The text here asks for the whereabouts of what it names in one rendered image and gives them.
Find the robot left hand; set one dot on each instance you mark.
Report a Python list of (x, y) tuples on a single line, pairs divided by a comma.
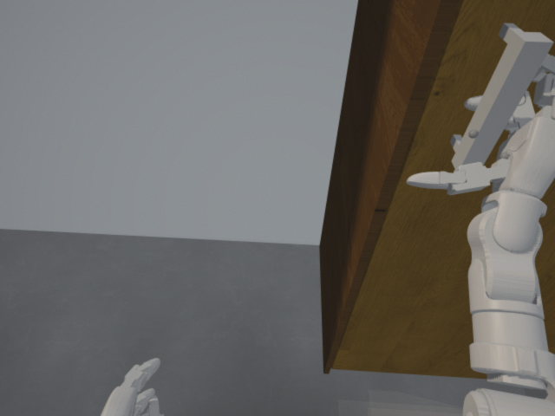
[(123, 401)]

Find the wardrobe door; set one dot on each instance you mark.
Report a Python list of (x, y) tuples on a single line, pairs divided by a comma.
[(411, 314)]

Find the robot right forearm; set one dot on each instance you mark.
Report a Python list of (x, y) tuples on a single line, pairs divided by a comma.
[(509, 339)]

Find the handle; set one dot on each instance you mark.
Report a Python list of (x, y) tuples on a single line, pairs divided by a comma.
[(521, 60)]

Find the robot right hand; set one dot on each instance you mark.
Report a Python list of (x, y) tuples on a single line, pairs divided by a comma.
[(530, 168)]

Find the right robot upper arm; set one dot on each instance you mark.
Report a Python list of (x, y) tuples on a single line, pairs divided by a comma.
[(487, 402)]

